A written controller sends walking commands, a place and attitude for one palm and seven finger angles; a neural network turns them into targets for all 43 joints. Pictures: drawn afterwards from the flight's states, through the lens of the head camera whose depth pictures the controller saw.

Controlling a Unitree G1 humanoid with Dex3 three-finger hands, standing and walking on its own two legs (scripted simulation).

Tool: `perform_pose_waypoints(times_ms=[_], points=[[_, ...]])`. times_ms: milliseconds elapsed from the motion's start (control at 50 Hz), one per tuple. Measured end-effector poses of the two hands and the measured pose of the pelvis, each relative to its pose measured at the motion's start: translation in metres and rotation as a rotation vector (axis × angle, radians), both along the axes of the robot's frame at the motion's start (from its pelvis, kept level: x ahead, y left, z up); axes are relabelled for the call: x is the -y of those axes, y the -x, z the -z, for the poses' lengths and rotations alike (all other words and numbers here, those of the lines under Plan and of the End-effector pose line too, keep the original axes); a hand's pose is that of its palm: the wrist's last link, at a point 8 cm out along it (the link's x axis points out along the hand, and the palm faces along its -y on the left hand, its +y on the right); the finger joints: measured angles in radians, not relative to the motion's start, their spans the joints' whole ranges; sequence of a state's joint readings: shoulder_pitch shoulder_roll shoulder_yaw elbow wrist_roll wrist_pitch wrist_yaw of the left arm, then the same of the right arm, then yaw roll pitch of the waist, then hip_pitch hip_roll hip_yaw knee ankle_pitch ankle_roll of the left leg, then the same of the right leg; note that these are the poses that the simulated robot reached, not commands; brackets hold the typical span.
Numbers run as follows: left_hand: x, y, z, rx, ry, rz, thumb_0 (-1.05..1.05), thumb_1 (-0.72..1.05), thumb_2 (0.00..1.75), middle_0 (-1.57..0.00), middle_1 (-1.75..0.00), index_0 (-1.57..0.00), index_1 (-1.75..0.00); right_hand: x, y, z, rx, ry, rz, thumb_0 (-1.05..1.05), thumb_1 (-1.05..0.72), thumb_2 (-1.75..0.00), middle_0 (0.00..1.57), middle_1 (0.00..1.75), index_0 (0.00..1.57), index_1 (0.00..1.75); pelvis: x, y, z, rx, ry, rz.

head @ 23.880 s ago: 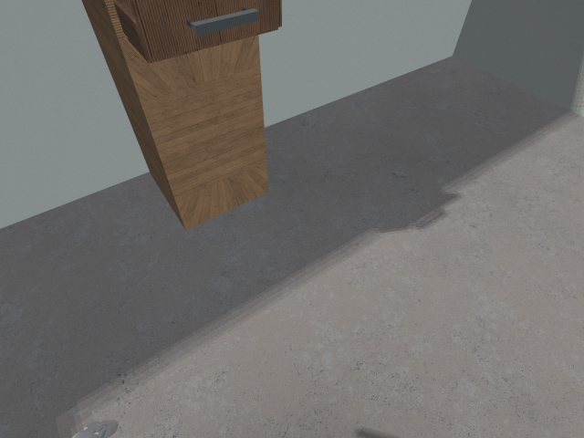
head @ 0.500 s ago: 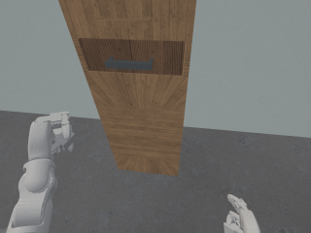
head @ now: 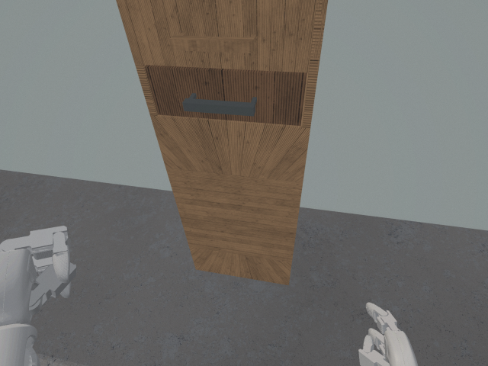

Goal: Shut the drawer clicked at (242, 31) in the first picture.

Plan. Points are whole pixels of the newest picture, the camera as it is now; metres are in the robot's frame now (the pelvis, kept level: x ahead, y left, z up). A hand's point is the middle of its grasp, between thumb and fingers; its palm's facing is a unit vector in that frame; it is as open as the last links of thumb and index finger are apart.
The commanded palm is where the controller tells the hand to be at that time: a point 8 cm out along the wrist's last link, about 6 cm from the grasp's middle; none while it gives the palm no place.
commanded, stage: step back with the hand held close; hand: left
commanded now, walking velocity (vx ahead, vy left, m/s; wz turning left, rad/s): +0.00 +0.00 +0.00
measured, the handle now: (221, 102) +0.65 +0.15 +0.13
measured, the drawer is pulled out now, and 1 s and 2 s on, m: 0.00 0.00 0.00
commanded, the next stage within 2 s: stop stepping back and stand still in 1.54 s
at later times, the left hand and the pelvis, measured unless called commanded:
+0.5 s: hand (68, 271) +0.18 +0.26 +0.14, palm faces +0.30 -0.80 -0.52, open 3.3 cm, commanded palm +0.11 +0.30 +0.17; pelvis -0.02 +0.02 +0.00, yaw -1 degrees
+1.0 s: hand (15, 338) +0.09 +0.26 +0.15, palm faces +0.42 -0.77 -0.48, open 3.3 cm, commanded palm +0.03 +0.30 +0.17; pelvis -0.10 +0.02 -0.02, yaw +1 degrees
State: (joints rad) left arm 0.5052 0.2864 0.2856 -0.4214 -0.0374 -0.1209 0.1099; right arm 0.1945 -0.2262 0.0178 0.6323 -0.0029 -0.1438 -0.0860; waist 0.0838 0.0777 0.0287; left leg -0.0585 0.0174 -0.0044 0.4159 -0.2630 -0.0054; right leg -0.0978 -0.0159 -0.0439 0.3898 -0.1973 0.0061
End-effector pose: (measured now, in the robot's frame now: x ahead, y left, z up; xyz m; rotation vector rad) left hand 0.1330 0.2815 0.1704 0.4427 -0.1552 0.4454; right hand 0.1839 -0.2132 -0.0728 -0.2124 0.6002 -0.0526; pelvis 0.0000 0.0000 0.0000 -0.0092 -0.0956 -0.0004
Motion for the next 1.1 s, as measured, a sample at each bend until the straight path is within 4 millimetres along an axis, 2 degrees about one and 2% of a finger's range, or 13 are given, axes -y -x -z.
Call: perform_pose_waypoints(times_ms=[200, 340, 440, 560, 700, 920, 1020, 1100], points=[[0.001, -0.013, -0.004, 0.013, -0.021, 0.041, 0.02, 0.89, 0.9, -1.41, -1.6, -1.41, -1.6, -0.006, 0.002, -0.002, -0.009, -0.017, 0.001, 0.01, -0.9, -0.9, 0.2, 0.3, 0.21, 0.3, -0.001, -0.002, 0.0, -0.029, 0.006, 0.006], [-0.003, -0.019, -0.002, -0.061, -0.081, 0.1, 0.02, 0.89, 0.9, -1.41, -1.6, -1.41, -1.6, 0.01, 0.021, 0.005, -0.106, 0.012, 0.086, 0.01, -0.9, -0.9, 0.2, 0.3, 0.21, 0.3, -0.01, 0.005, 0.0, -0.092, 0.004, 0.011], [-0.01, -0.014, 0.001, -0.099, -0.111, 0.122, 0.01, 0.89, 0.9, -1.41, -1.6, -1.41, -1.6, 0.017, 0.038, 0.01, -0.16, 0.029, 0.142, 0.01, -0.9, -0.9, 0.2, 0.3, 0.2, 0.3, -0.016, 0.014, 0.002, -0.11, -0.004, 0.014], [-0.014, 0.001, 0.001, -0.08, -0.135, 0.131, 0.02, 0.89, 0.9, -1.41, -1.6, -1.41, -1.6, 0.012, 0.054, 0.009, -0.158, 0.036, 0.154, 0.01, -0.9, -0.9, 0.2, 0.3, 0.2, 0.3, -0.019, 0.031, 0.006, -0.11, -0.011, 0.017], [-0.014, 0.027, 0.002, -0.015, -0.141, 0.132, 0.02, 0.89, 0.9, -1.41, -1.6, -1.41, -1.6, 0.003, 0.07, 0.006, -0.107, 0.031, 0.129, 0.01, -0.9, -0.9, 0.2, 0.3, 0.2, 0.3, -0.019, 0.054, 0.012, -0.106, -0.006, 0.014], [-0.022, 0.066, 0.001, 0.082, -0.175, 0.098, 0.01, 0.89, 0.9, -1.41, -1.6, -1.41, -1.6, -0.001, 0.107, 0.01, -0.086, 0.058, 0.098, 0.01, -0.9, -0.9, 0.2, 0.3, 0.21, 0.3, -0.019, 0.083, 0.021, -0.1, 0.005, -0.027], [-0.016, 0.083, 0.002, 0.103, -0.168, 0.099, 0.01, 0.89, 0.9, -1.41, -1.6, -1.41, -1.6, 0.002, 0.12, 0.017, -0.092, 0.055, 0.075, 0.01, -0.9, -0.9, 0.2, 0.3, 0.21, 0.3, -0.015, 0.099, 0.025, -0.092, 0.009, -0.023], [-0.013, 0.094, 0.002, 0.131, -0.135, 0.134, 0.01, 0.89, 0.9, -1.41, -1.6, -1.41, -1.6, 0.003, 0.134, 0.019, -0.122, 0.074, 0.08, 0.01, -0.9, -0.9, 0.2, 0.3, 0.21, 0.3, -0.02, 0.113, 0.025, -0.094, 0.01, -0.029]])
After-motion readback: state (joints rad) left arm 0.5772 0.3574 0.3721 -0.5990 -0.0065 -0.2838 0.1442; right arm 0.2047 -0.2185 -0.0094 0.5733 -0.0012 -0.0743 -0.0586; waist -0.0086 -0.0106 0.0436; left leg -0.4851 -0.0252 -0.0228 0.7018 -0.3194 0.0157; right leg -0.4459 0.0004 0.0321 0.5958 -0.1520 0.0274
